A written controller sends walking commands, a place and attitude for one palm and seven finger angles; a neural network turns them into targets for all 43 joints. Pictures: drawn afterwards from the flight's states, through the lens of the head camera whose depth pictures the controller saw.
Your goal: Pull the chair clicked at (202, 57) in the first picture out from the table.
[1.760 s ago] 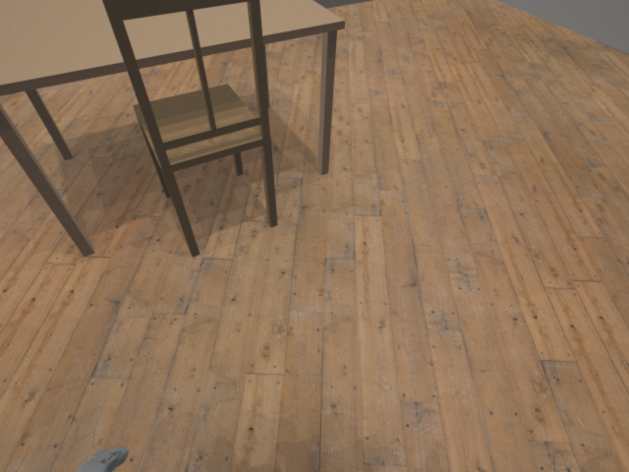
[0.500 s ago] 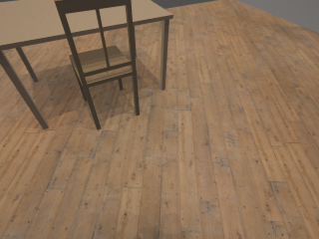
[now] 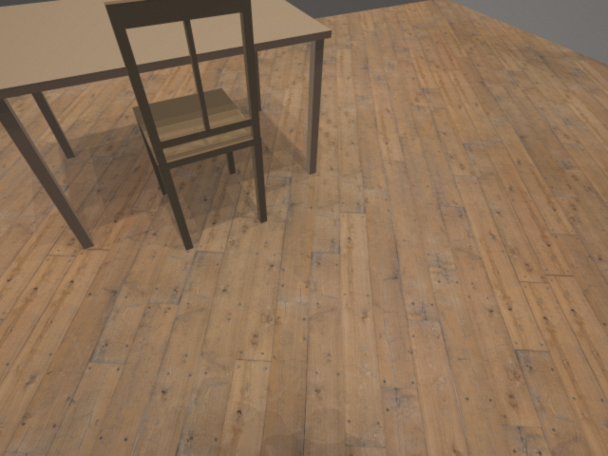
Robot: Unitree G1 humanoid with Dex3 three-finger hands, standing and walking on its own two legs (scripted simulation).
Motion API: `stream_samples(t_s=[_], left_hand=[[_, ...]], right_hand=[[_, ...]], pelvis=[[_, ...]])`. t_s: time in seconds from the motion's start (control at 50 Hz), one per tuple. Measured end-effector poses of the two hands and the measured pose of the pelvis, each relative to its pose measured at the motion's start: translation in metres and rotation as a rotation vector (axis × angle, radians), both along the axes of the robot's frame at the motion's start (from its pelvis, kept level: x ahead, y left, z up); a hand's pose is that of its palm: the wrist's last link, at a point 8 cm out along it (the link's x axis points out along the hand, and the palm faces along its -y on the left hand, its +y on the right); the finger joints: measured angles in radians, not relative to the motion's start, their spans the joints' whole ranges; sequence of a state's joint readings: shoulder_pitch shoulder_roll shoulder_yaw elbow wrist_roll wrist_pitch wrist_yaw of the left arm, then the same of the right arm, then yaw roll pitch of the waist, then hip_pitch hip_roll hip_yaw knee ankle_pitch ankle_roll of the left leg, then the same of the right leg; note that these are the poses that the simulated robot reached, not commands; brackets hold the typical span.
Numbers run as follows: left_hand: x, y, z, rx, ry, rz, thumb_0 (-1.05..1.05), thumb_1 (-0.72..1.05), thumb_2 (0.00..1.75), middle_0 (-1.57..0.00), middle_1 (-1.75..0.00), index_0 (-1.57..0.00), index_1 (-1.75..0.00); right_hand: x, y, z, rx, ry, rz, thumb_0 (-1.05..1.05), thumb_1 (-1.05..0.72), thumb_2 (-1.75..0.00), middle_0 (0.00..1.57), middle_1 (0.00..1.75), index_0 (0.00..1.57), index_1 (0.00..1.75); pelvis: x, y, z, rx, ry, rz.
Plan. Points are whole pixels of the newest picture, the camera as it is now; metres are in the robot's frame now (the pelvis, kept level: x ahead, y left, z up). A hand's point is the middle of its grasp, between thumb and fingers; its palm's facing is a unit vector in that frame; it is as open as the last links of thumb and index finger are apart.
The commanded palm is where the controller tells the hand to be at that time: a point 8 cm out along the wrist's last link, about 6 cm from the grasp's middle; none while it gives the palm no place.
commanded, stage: walk to a spot facing it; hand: left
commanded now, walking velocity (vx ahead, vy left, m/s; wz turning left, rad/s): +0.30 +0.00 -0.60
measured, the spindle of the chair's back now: (197, 79) +1.14 +0.40 -0.06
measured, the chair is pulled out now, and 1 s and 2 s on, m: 0.00 0.00 0.00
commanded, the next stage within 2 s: none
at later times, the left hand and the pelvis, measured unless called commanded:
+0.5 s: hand out of the picture +0.15 +0.14 -0.18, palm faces -0.14 -0.97 -0.22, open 7.4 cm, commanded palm none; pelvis +0.09 -0.05 -0.02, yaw -12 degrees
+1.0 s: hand (230, 334) +0.37 +0.17 -0.20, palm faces -0.33 -0.93 -0.14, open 7.4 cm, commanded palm none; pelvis +0.31 -0.01 -0.01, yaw -24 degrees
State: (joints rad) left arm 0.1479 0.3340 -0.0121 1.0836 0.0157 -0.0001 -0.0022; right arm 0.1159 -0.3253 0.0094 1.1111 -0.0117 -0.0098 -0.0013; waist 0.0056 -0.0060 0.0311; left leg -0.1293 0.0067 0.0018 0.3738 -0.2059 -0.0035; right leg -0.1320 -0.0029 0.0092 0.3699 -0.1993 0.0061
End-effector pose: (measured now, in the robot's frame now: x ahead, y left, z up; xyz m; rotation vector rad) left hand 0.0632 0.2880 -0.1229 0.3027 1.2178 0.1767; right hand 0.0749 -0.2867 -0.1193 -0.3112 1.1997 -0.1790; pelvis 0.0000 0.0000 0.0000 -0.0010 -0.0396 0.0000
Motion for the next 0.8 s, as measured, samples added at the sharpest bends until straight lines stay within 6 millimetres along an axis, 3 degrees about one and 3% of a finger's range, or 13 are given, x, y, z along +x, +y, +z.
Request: stream_samples(t_s=[0.12,0.26,0.32,0.38,0.44,0.5,0.64,0.8], left_hand=[[-0.005,-0.009,-0.009,-0.026,0.037,0.002,0.00,0.90,0.90,-0.20,-0.30,-0.20,-0.29],[-0.010,-0.035,-0.027,-0.093,0.155,-0.026,0.01,0.90,0.90,-0.20,-0.30,-0.20,-0.29],[0.010,-0.052,-0.026,-0.104,0.181,-0.062,0.01,0.90,0.90,-0.20,-0.30,-0.20,-0.29],[0.043,-0.073,-0.027,-0.110,0.141,-0.100,0.01,0.90,0.90,-0.20,-0.30,-0.20,-0.29],[0.071,-0.088,-0.035,-0.101,0.063,-0.110,0.01,0.90,0.90,-0.20,-0.30,-0.20,-0.29],[0.084,-0.099,-0.030,-0.106,0.050,-0.101,0.00,0.90,0.90,-0.20,-0.30,-0.20,-0.29],[0.111,-0.115,-0.021,-0.132,0.146,-0.158,0.00,0.90,0.90,-0.20,-0.30,-0.20,-0.29],[0.173,-0.102,-0.035,-0.156,0.178,-0.153,0.00,0.90,0.90,-0.20,-0.30,-0.20,-0.29]], right_hand=[[-0.007,0.009,-0.008,0.019,0.010,-0.027,0.01,-0.91,-0.90,0.20,0.30,0.20,0.30],[-0.040,0.022,-0.026,0.075,0.058,-0.149,0.01,-0.91,-0.90,0.20,0.30,0.20,0.30],[-0.062,0.022,-0.032,0.098,0.099,-0.222,0.01,-0.91,-0.90,0.21,0.30,0.20,0.30],[-0.081,0.016,-0.043,0.119,0.174,-0.275,0.01,-0.91,-0.90,0.21,0.30,0.20,0.30],[-0.083,0.006,-0.055,0.133,0.241,-0.298,0.01,-0.91,-0.90,0.21,0.30,0.20,0.30],[-0.057,-0.003,-0.046,0.130,0.215,-0.303,0.01,-0.91,-0.90,0.20,0.30,0.20,0.30],[0.055,-0.019,-0.016,0.115,-0.040,-0.320,0.01,-0.91,-0.90,0.20,0.30,0.20,0.30],[0.172,-0.005,-0.005,0.100,-0.149,-0.281,0.01,-0.91,-0.90,0.20,0.30,0.20,0.30]], pelvis=[[0.006,0.001,-0.004,-0.003,0.006,-0.035],[0.031,-0.004,-0.013,0.009,0.022,-0.119],[0.045,-0.014,-0.014,0.014,0.020,-0.156],[0.060,-0.027,-0.019,0.006,0.015,-0.187],[0.073,-0.041,-0.031,-0.002,0.009,-0.196],[0.089,-0.048,-0.023,-0.011,0.003,-0.211],[0.135,-0.052,-0.004,-0.004,0.033,-0.278],[0.209,-0.037,-0.010,-0.036,0.052,-0.315]])
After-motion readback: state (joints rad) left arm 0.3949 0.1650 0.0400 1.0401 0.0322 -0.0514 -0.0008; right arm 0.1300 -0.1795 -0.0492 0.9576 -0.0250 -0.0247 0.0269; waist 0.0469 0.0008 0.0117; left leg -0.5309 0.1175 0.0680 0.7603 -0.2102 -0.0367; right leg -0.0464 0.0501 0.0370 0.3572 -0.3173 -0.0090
